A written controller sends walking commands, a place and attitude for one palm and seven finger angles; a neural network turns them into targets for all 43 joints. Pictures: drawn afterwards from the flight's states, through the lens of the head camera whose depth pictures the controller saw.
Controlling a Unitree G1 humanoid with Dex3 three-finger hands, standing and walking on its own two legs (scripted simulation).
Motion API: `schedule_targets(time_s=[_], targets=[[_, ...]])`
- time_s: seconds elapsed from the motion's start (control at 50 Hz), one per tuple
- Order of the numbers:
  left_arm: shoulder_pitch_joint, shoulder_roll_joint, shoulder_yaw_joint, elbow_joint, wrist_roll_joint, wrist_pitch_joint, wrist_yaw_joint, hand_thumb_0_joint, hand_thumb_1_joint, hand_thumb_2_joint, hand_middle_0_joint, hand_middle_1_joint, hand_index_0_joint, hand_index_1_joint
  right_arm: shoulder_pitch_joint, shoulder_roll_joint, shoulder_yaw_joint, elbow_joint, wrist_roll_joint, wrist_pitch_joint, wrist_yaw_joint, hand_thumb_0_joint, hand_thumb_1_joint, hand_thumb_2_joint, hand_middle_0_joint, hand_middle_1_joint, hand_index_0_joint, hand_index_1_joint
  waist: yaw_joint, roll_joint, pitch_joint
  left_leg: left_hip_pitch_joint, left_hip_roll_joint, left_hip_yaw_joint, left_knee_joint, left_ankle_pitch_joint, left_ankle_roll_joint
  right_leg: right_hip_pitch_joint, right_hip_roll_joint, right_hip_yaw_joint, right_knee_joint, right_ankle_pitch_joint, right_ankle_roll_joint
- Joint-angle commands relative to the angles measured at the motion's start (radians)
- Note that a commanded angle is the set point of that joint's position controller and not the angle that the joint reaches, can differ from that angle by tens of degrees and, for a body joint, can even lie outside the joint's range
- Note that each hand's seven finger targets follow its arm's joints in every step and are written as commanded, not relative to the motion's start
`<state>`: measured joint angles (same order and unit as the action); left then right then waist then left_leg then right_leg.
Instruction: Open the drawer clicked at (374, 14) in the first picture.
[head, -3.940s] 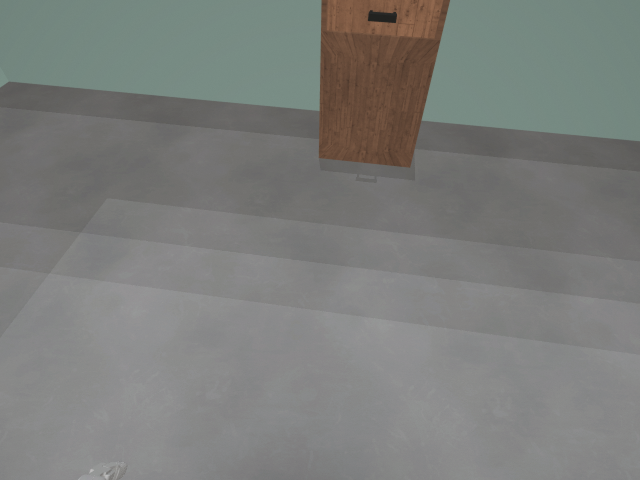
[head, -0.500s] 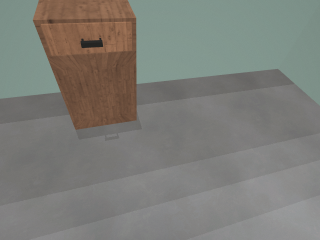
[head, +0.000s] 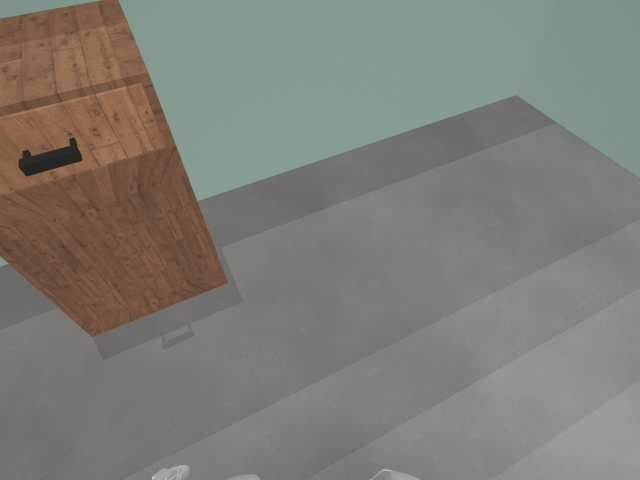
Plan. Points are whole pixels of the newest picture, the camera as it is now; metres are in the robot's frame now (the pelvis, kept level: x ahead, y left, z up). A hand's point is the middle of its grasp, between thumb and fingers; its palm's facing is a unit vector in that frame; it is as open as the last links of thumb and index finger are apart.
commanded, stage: turn to face it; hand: left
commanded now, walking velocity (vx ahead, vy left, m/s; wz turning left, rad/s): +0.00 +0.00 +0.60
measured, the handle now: (50, 154) +0.70 +0.58 -0.04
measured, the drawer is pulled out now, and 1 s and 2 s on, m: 0.00 0.00 0.00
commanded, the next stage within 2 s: take the last steps up to it in 0.84 s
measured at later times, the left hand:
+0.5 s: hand out of the picture +0.11 +0.26 -0.17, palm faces +0.29 -0.93 -0.22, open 7.3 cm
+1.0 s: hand out of the picture +0.10 +0.17 -0.14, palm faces +0.45 -0.85 -0.26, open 7.3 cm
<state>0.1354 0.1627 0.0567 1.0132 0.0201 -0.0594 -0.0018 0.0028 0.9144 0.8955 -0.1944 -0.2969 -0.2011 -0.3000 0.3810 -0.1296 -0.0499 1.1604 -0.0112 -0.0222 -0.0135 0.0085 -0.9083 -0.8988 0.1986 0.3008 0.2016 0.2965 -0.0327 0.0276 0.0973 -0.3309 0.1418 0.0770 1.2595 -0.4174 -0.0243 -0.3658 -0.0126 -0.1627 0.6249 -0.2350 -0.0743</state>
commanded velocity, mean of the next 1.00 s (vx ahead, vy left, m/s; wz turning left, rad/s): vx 0.02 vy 0.01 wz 0.39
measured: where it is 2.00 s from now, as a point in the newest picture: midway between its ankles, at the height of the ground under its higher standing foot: (282, 439)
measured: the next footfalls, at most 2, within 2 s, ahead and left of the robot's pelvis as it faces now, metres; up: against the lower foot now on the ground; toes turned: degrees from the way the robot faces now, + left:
left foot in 0.34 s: +0.18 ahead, +0.15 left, +0.00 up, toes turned +19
right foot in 0.78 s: +0.21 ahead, -0.10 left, +0.00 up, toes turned +16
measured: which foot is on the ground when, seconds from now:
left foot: up 0.00-0.32, down 0.34-0.78, up 0.80-1.00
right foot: down 0.00-0.34, up 0.36-0.76, down 0.78-1.00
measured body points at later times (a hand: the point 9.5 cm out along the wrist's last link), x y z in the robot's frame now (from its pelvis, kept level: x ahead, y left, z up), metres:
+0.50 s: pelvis +0.10 +0.05 +0.01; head +0.13 +0.07 +0.46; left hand +0.10 +0.31 -0.15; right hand +0.25 -0.17 -0.12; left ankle +0.14 +0.14 -0.72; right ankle +0.10 -0.11 -0.65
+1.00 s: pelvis +0.13 -0.02 +0.02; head +0.15 -0.03 +0.47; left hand +0.07 +0.22 -0.12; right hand +0.29 -0.22 -0.14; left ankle +0.05 +0.11 -0.65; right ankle +0.17 -0.11 -0.72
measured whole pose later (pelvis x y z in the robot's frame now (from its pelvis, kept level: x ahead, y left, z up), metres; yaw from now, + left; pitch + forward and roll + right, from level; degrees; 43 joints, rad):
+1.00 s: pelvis +0.13 -0.02 +0.02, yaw +26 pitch -1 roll +2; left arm 0.24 0.15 0.03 0.95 0.03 0.01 0.02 0.01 0.91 0.90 -0.20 -0.30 -0.21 -0.30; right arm 0.20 -0.24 -0.08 0.99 -0.02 0.07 0.01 0.01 -0.91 -0.90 0.20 0.30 0.20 0.30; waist 0.00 0.03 0.05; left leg -0.44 0.02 0.00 1.03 -0.40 -0.06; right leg -0.21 -0.08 -0.15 0.50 -0.27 -0.02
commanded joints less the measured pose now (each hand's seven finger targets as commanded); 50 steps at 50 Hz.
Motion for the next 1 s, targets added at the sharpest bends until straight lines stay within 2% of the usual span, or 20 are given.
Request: schedule_targets(time_s=[0.0, 0.08, 0.2, 0.26, 0.28, 0.3, 0.32, 0.34, 0.38, 0.44, 0.6, 0.66, 0.7, 0.72, 0.74, 0.76, 0.78, 0.82, 0.86, 0.98], targets=[[0.088, 0.099, 0.003, 0.001, 0.001, -0.016, 0.024, 0.000, 0.900, 0.900, -0.200, -0.300, -0.200, -0.300, 0.096, -0.029, 0.003, -0.053, -0.010, 0.014, -0.004, 0.000, -0.900, -0.900, 0.200, 0.300, 0.200, 0.300, -0.023, -0.103, -0.103, -0.116, 0.028, -0.055, -0.062, 0.096, -0.010, 0.063, -0.289, 0.152, -0.357, 0.397, -0.065], [0.073, 0.090, -0.005, -0.009, -0.002, -0.007, 0.025, 0.000, 0.900, 0.900, -0.200, -0.300, -0.200, -0.300, 0.043, -0.022, 0.007, -0.086, -0.007, 0.032, 0.005, 0.000, -0.900, -0.900, 0.200, 0.300, 0.200, 0.300, -0.021, -0.127, -0.078, -0.102, 0.002, -0.021, -0.242, 0.155, -0.024, 0.046, -0.269, 0.058, -0.377, 0.357, -0.051], [0.112, 0.158, 0.021, -0.020, 0.003, 0.024, 0.031, 0.000, 0.900, 0.900, -0.200, -0.300, -0.200, -0.300, -0.167, -0.076, 0.002, -0.195, -0.007, 0.031, 0.026, 0.000, -0.900, -0.900, 0.200, 0.300, 0.200, 0.300, 0.046, -0.153, -0.040, -0.122, -0.016, 0.031, -0.478, 0.116, -0.018, 0.187, -0.337, 0.031, -0.281, 0.392, -0.047], [0.104, 0.186, 0.036, -0.043, 0.000, 0.040, 0.034, 0.000, 0.900, 0.900, -0.200, -0.300, -0.200, -0.300, -0.133, -0.116, -0.009, -0.216, -0.013, 0.033, 0.030, 0.000, -0.900, -0.900, 0.200, 0.300, 0.200, 0.300, 0.017, -0.109, -0.068, 0.006, -0.046, 0.056, -0.632, 0.191, -0.001, 0.192, -0.327, -0.017, -0.125, 0.377, -0.002], [0.109, 0.186, 0.037, -0.052, -0.006, 0.047, 0.030, 0.000, 0.900, 0.900, -0.200, -0.300, -0.200, -0.300, -0.080, -0.154, -0.019, -0.212, -0.017, 0.031, 0.029, 0.000, -0.900, -0.900, 0.200, 0.300, 0.200, 0.300, -0.010, -0.024, -0.109, 0.133, -0.048, 0.037, -0.716, 0.342, 0.015, 0.132, -0.294, -0.049, 0.007, 0.322, 0.037], [0.132, 0.144, 0.036, -0.082, -0.016, 0.053, 0.026, 0.000, 0.900, 0.900, -0.200, -0.300, -0.200, -0.300, -0.022, -0.248, -0.041, -0.222, -0.026, 0.022, 0.024, 0.000, -0.900, -0.900, 0.200, 0.300, 0.200, 0.300, -0.031, 0.225, -0.156, 0.256, 0.143, -0.250, -0.819, 0.659, 0.120, -0.034, -0.175, -0.088, 0.235, 0.033, 0.116], [0.097, 0.117, 0.022, -0.128, -0.014, 0.056, 0.027, 0.000, 0.900, 0.900, -0.200, -0.300, -0.200, -0.300, 0.030, -0.321, -0.051, -0.217, -0.019, 0.027, 0.018, 0.000, -0.900, -0.900, 0.200, 0.300, 0.200, 0.300, -0.049, 0.333, -0.181, 0.268, 0.312, -0.469, -0.910, 0.834, 0.253, -0.130, -0.071, -0.023, 0.479, -0.477, 0.144], [0.053, 0.129, 0.019, -0.148, -0.005, 0.067, 0.033, 0.000, 0.900, 0.900, -0.200, -0.300, -0.200, -0.300, 0.017, -0.323, -0.049, -0.214, -0.012, 0.028, 0.009, 0.000, -0.900, -0.900, 0.200, 0.300, 0.200, 0.300, -0.044, 0.227, -0.195, 0.231, 0.306, -0.500, -0.926, 0.637, 0.270, -0.166, -0.078, 0.093, 0.564, -0.459, 0.136], [0.029, 0.131, 0.030, -0.137, -0.002, 0.065, 0.026, 0.000, 0.900, 0.900, -0.200, -0.300, -0.200, -0.300, -0.103, -0.278, -0.044, -0.255, -0.015, 0.025, 0.000, 0.000, -0.900, -0.900, 0.200, 0.300, 0.200, 0.300, -0.017, 0.149, -0.158, 0.170, 0.222, -0.422, -0.943, 0.410, 0.230, -0.226, -0.103, 0.146, 0.598, -0.310, 0.140], [0.093, 0.125, 0.033, -0.106, -0.002, 0.074, 0.017, 0.000, 0.900, 0.900, -0.200, -0.300, -0.200, -0.300, -0.186, -0.246, -0.034, -0.285, -0.011, 0.015, -0.002, 0.000, -0.900, -0.900, 0.200, 0.300, 0.200, 0.300, 0.026, 0.101, -0.173, 0.131, 0.126, -0.262, -0.945, 0.434, 0.182, -0.148, -0.099, 0.138, 0.512, -0.189, 0.148], [0.070, 0.106, 0.023, -0.142, -0.005, 0.086, 0.024, 0.000, 0.900, 0.900, -0.200, -0.300, -0.200, -0.300, -0.169, -0.262, -0.053, -0.280, -0.015, 0.034, 0.006, 0.000, -0.900, -0.900, 0.200, 0.300, 0.200, 0.300, -0.001, 0.113, -0.159, 0.139, 0.115, -0.302, -0.944, 0.382, 0.204, -0.069, -0.055, 0.120, 0.244, -0.216, 0.151], [0.096, 0.107, 0.020, -0.143, -0.009, 0.079, 0.027, 0.000, 0.900, 0.900, -0.200, -0.300, -0.200, -0.300, -0.184, -0.265, -0.057, -0.283, -0.017, 0.042, 0.010, 0.000, -0.900, -0.900, 0.200, 0.300, 0.200, 0.300, 0.012, 0.132, -0.151, 0.092, 0.094, -0.330, -0.915, 0.433, 0.192, 0.034, -0.022, 0.108, 0.100, -0.187, 0.140], [0.169, 0.115, 0.021, -0.123, -0.010, 0.071, 0.030, 0.000, 0.900, 0.900, -0.200, -0.300, -0.200, -0.300, -0.213, -0.257, -0.058, -0.292, -0.010, 0.046, 0.012, 0.000, -0.900, -0.900, 0.200, 0.300, 0.200, 0.300, 0.047, 0.118, -0.170, 0.040, 0.057, -0.304, -0.864, 0.388, 0.155, 0.158, -0.015, 0.093, -0.083, -0.051, 0.134], [0.203, 0.136, 0.023, -0.117, -0.007, 0.063, 0.034, 0.000, 0.900, 0.900, -0.200, -0.300, -0.200, -0.300, -0.219, -0.234, -0.056, -0.294, -0.004, 0.047, 0.015, 0.000, -0.900, -0.900, 0.200, 0.300, 0.200, 0.300, 0.065, 0.056, -0.174, -0.015, 0.012, -0.274, -0.798, 0.321, 0.112, 0.242, -0.049, 0.121, -0.226, 0.021, 0.127], [0.203, 0.213, 0.034, -0.123, 0.008, 0.052, 0.041, 0.000, 0.900, 0.900, -0.200, -0.300, -0.200, -0.300, -0.206, -0.176, -0.049, -0.306, 0.007, 0.048, 0.022, 0.000, -0.900, -0.900, 0.200, 0.300, 0.200, 0.300, 0.063, -0.152, -0.164, -0.164, -0.092, -0.167, -0.624, 0.158, 0.042, 0.320, -0.237, 0.327, -0.344, 0.015, 0.067], [0.174, 0.287, 0.044, -0.143, 0.014, 0.052, 0.040, 0.000, 0.900, 0.900, -0.200, -0.300, -0.200, -0.300, -0.226, -0.138, -0.039, -0.336, 0.003, 0.051, 0.024, 0.000, -0.900, -0.900, 0.200, 0.300, 0.200, 0.300, 0.067, -0.317, -0.116, -0.237, -0.183, -0.078, -0.418, -0.118, -0.004, 0.242, -0.446, 0.494, -0.389, 0.102, -0.045], [0.146, 0.269, 0.044, -0.155, 0.005, 0.048, 0.043, 0.000, 0.900, 0.900, -0.200, -0.300, -0.200, -0.300, -0.243, -0.186, -0.049, -0.326, -0.009, 0.068, 0.019, 0.000, -0.900, -0.900, 0.200, 0.300, 0.200, 0.300, 0.069, -0.313, -0.099, -0.208, -0.138, -0.145, -0.272, -0.134, 0.003, 0.119, -0.448, 0.482, -0.397, 0.081, -0.082], [0.057, 0.210, 0.027, -0.163, 0.005, 0.051, 0.040, 0.000, 0.900, 0.900, -0.200, -0.300, -0.200, -0.300, -0.214, -0.177, -0.054, -0.275, -0.010, 0.079, 0.025, 0.000, -0.900, -0.900, 0.200, 0.300, 0.200, 0.300, 0.016, -0.175, -0.034, -0.214, -0.125, -0.132, -0.090, -0.012, -0.004, 0.068, -0.336, 0.333, -0.366, 0.093, -0.059], [0.038, 0.182, 0.021, -0.165, 0.007, 0.046, 0.041, 0.000, 0.900, 0.900, -0.200, -0.300, -0.200, -0.300, -0.163, -0.158, -0.048, -0.248, -0.009, 0.078, 0.029, 0.000, -0.900, -0.900, 0.200, 0.300, 0.200, 0.300, 0.001, -0.178, -0.045, -0.200, -0.114, -0.101, -0.084, 0.047, -0.021, 0.102, -0.288, 0.217, -0.330, 0.187, -0.032], [0.215, 0.198, 0.028, -0.077, 0.011, 0.036, 0.034, 0.000, 0.900, 0.900, -0.200, -0.300, -0.200, -0.300, -0.253, -0.141, -0.025, -0.251, -0.011, 0.065, 0.028, 0.000, -0.900, -0.900, 0.200, 0.300, 0.200, 0.300, 0.091, -0.184, -0.085, -0.177, -0.102, -0.044, -0.350, -0.013, -0.037, 0.293, -0.323, 0.243, -0.342, 0.150, -0.058]])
